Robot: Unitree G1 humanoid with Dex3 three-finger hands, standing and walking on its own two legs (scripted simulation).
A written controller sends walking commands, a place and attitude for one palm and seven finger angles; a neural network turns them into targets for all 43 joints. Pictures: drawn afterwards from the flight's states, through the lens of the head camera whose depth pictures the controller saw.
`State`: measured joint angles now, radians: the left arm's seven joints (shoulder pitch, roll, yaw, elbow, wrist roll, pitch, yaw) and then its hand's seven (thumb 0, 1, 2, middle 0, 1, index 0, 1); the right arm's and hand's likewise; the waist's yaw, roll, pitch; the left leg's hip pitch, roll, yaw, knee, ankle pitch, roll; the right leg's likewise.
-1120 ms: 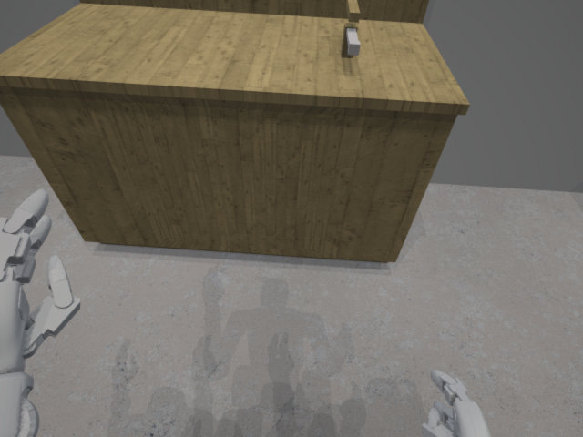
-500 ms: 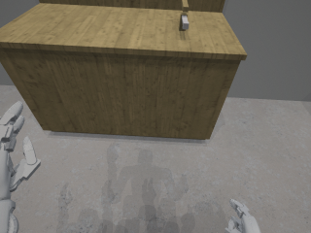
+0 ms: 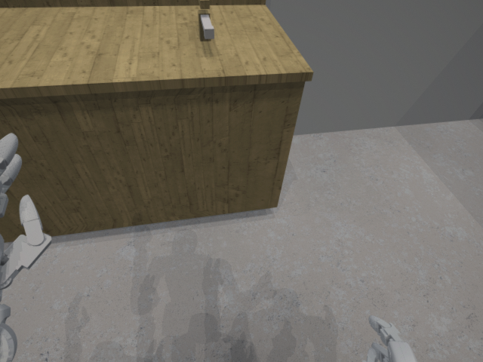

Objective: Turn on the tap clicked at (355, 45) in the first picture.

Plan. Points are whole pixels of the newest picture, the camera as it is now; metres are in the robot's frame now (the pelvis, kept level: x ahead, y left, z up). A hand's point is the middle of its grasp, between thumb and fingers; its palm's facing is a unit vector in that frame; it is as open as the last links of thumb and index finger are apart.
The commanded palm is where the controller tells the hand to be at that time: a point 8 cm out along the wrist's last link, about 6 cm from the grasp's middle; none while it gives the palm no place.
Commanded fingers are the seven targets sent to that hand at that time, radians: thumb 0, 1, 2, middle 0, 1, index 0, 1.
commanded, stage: walk to a spot facing it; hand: left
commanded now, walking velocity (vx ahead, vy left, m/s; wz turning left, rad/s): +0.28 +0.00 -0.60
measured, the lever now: (209, 32) +0.94 +0.18 +0.13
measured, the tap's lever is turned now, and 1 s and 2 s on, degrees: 0 0 0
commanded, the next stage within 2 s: turn to face it in 0.36 s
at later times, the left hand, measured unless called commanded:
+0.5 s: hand (216, 153) +0.37 +0.08 +0.18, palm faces +0.09 -0.84 -0.53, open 7.4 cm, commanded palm +0.32 +0.15 +0.19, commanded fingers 0.00 0.90 0.90 -0.20 -0.30 -0.20 -0.30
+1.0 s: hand (202, 135) +0.40 +0.10 +0.19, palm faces +0.25 -0.88 -0.40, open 7.5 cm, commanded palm +0.37 +0.16 +0.19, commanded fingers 0.00 0.90 0.90 -0.20 -0.30 -0.20 -0.30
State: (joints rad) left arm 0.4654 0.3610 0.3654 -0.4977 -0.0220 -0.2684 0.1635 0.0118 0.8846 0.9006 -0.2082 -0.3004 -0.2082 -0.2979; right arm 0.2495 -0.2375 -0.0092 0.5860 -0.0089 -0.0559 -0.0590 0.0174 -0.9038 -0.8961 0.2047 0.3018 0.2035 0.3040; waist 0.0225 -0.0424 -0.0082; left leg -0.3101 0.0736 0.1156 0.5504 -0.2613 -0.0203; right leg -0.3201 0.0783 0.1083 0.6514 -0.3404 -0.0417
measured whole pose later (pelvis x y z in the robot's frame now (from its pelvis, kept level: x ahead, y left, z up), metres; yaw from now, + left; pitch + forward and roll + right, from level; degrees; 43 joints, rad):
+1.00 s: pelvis +0.16 -0.09 +0.00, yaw -11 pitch -1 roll -1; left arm 0.48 0.37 0.33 -0.52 -0.04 -0.19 0.15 0.01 0.89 0.90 -0.21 -0.30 -0.21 -0.30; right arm 0.19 -0.14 0.04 0.57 0.00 -0.06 -0.04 0.01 -0.90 -0.90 0.21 0.30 0.21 0.30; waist 0.03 0.03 0.02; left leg -0.39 0.05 0.06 0.66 -0.31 0.00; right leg -0.20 0.00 -0.11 0.56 -0.34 -0.03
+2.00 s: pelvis +0.34 -0.14 +0.00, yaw -7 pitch -2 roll +1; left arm 0.41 0.36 0.36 -0.46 -0.03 -0.24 0.18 0.01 0.89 0.90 -0.21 -0.30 -0.21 -0.30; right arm 0.21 -0.22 -0.03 0.59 0.00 -0.06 -0.08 0.02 -0.91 -0.90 0.20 0.30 0.20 0.30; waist 0.01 -0.04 0.02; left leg -0.30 0.05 0.16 0.60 -0.26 0.02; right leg -0.27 -0.06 -0.10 0.82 -0.49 -0.01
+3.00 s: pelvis +0.47 -0.21 +0.01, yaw -6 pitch +0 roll +0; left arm 0.47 0.33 0.32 -0.45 -0.03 -0.17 0.16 0.01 0.89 0.90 -0.21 -0.30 -0.21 -0.30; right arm 0.18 -0.18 0.04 0.62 0.00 -0.06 -0.06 0.02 -0.90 -0.90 0.21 0.30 0.21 0.30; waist 0.02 0.03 0.04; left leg -0.34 0.02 0.03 0.79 -0.43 -0.04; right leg -0.28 -0.01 -0.10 0.52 -0.24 -0.04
